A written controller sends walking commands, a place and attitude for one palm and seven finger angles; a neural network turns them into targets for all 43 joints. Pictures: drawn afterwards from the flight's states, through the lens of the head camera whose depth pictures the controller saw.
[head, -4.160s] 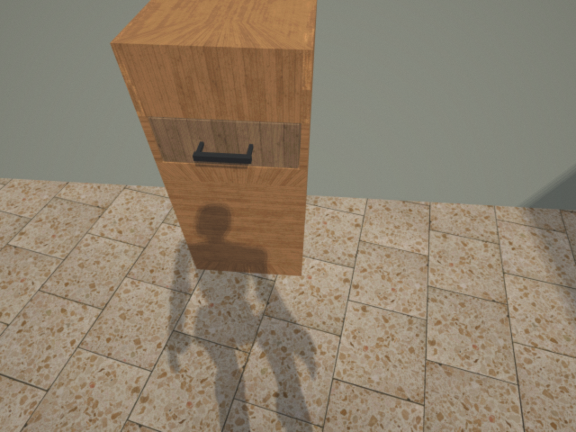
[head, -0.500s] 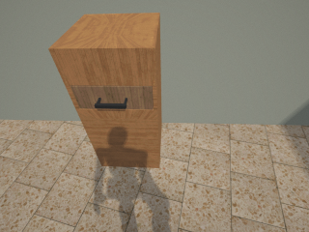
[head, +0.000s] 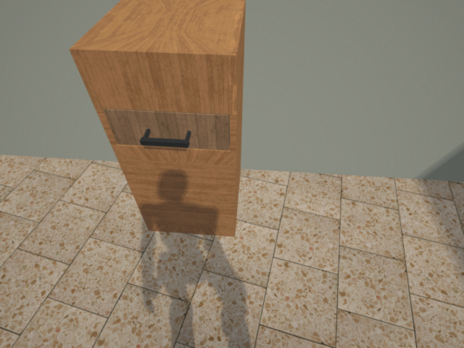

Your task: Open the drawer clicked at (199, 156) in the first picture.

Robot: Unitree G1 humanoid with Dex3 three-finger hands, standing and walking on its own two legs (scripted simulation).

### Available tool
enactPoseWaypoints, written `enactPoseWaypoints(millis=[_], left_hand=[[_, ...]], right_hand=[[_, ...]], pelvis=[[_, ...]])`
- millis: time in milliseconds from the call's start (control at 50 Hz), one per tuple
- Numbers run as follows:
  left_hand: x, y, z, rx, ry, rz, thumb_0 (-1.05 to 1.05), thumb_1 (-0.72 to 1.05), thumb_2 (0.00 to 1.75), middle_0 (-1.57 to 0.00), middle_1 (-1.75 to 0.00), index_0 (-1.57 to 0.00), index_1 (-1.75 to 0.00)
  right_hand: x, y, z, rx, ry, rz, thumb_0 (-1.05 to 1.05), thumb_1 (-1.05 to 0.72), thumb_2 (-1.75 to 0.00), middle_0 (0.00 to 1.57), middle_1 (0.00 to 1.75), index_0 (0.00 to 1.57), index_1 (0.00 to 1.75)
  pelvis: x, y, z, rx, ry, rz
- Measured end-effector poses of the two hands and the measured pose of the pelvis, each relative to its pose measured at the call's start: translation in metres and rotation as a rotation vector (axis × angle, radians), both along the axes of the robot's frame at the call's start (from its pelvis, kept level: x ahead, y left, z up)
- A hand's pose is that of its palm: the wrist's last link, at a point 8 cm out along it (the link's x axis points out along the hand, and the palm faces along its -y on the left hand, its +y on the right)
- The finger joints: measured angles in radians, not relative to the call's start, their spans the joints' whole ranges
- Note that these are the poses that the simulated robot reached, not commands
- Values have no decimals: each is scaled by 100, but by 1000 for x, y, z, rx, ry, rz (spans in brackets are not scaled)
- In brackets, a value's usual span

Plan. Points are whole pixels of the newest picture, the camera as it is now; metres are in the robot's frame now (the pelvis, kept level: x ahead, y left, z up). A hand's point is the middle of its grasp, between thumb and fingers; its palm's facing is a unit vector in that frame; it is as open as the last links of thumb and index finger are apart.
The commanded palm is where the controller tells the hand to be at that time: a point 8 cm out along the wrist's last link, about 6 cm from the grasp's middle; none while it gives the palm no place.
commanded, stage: look again from close up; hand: left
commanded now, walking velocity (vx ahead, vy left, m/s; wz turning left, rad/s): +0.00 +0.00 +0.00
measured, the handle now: (166, 137) +0.72 +0.26 -0.11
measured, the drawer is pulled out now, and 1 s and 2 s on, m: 0.00 0.00 0.00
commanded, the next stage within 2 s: shuffle to correct the standing spot in 0.48 s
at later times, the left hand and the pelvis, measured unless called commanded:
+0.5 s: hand out of the picture +0.01 +0.15 -0.17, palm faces +0.06 -0.98 -0.16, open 7.4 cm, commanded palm none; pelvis +0.03 +0.00 +0.00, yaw +0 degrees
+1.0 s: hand out of the picture +0.03 +0.19 -0.18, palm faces +0.08 -0.99 -0.15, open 7.4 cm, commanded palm none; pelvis +0.10 +0.04 -0.01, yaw -1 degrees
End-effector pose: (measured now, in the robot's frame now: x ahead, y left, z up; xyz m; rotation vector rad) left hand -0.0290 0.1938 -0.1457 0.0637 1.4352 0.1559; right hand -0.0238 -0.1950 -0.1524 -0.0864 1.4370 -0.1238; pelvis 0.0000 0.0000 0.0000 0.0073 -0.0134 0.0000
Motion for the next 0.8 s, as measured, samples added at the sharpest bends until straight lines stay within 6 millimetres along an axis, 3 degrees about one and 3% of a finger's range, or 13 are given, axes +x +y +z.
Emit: enactPoseWaypoints(millis=[280,660,800], left_hand=[[23,15,5,43,-24,-11,1,92,90,-20,-30,-19,-30],[33,7,2,21,-4,-2,1,91,90,-20,-30,-20,-30],[32,16,-5,13,2,63,0,91,90,-20,-30,-20,-30]], right_hand=[[12,1,-1,7,2,0,0,-92,-90,19,30,20,30],[42,-11,1,-26,-9,16,1,-92,-90,19,30,20,30],[58,-8,0,-35,12,48,0,-92,-90,19,30,20,30]], pelvis=[[14,2,1,4,5,-1],[34,2,1,5,8,-1],[54,10,-5,-19,12,29]])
